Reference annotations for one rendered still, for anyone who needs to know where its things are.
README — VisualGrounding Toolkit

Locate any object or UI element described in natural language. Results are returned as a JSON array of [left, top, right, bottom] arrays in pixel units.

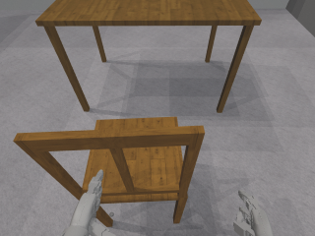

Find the robot left forearm
[[61, 225, 90, 236]]

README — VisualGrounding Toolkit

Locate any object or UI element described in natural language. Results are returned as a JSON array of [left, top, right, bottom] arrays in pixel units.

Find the left robot hand
[[69, 169, 116, 236]]

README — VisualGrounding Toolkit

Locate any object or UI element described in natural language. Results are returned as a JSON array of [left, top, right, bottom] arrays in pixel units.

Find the table
[[35, 0, 262, 113]]

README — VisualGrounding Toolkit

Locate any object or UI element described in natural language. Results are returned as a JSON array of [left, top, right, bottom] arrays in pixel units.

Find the right robot hand
[[233, 190, 274, 236]]

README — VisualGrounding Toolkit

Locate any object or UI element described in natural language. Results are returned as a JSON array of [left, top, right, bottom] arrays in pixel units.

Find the chair
[[13, 116, 205, 227]]

